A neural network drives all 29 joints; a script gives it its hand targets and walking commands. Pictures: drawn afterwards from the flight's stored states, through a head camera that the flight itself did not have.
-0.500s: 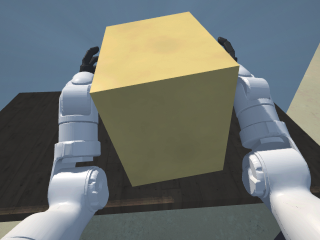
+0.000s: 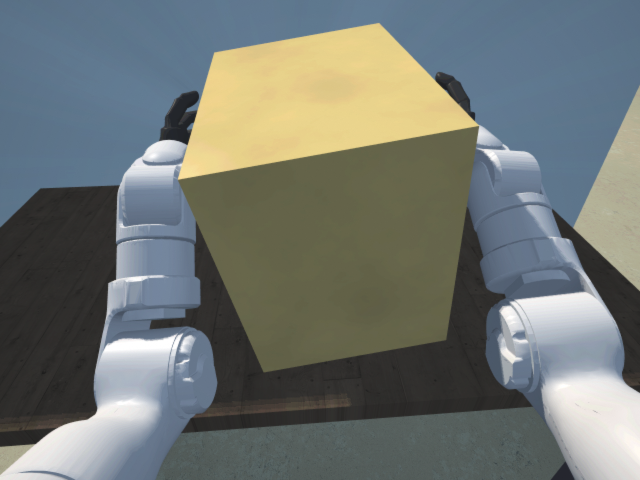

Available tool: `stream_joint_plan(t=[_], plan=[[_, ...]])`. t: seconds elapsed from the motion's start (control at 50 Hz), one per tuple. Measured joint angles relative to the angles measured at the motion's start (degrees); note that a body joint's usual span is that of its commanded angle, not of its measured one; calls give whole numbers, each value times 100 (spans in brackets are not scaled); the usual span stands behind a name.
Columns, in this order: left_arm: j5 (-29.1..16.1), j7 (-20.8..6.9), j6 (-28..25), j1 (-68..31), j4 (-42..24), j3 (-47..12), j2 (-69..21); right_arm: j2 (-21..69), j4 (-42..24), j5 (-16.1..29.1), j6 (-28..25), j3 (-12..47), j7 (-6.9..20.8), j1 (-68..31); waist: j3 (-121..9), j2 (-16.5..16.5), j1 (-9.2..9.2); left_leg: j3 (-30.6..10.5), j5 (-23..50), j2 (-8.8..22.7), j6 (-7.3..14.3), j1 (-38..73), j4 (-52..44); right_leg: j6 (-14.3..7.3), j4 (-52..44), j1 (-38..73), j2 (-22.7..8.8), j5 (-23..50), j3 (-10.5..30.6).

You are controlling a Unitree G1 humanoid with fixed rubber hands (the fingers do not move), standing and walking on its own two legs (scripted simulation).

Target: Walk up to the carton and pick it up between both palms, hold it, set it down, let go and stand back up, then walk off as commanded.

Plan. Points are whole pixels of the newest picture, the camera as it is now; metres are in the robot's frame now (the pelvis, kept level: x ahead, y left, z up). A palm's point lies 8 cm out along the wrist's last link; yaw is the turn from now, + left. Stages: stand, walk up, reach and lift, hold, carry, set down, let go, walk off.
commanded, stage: hold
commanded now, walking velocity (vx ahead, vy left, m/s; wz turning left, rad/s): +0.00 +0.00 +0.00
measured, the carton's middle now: (324, 188) +0.38 -0.02 +0.24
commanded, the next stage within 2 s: set down in 0.86 s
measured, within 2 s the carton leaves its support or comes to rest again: neither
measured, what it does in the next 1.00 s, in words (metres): stands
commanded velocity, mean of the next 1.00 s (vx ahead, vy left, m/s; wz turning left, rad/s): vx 0.00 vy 0.00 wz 0.00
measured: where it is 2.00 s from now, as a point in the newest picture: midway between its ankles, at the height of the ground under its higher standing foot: outside the picture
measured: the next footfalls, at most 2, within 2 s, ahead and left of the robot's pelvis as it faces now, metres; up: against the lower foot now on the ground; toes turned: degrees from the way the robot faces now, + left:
none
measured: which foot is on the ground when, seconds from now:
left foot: down 0.00-1.00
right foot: down 0.00-1.00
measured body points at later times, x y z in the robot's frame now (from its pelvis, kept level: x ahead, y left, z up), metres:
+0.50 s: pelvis +0.00 +0.00 +0.00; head -0.09 +0.01 +0.44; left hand +0.38 +0.15 +0.30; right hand +0.38 -0.17 +0.30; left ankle +0.06 +0.12 -0.74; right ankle -0.01 -0.17 -0.74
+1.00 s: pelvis +0.00 +0.00 +0.00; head -0.09 +0.01 +0.44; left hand +0.39 +0.15 +0.31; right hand +0.38 -0.17 +0.31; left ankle +0.06 +0.12 -0.74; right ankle -0.01 -0.17 -0.74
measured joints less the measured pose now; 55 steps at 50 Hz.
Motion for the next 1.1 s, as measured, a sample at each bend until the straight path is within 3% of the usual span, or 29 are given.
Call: stream_joint_plan(t=[0.92, 1.02, 1.1], plan=[[12, -73, -17, -149, 184, 68, 56, -23, 56, 56, 72, 58, -69, -66, -94, 5, 1, -8, -2, 6, -8, -33, 0, -7, 0, -32, 10, -4, 0], [257, -311, -441, -427, 551, 289, 57, -23, 145, 0, -268, 57, -55, -88, -94, -51, 0, -8, -6, 6, -1, -29, -10, -8, 0, -32, 11, -12, 0], [588, -544, -1108, -656, 913, 410, 56, -13, 218, -342, -833, 42, 76, -68, 46, -171, -1, -9, -6, 6, -7, 56, -41, -9, 1, 36, 12, -23, -1]])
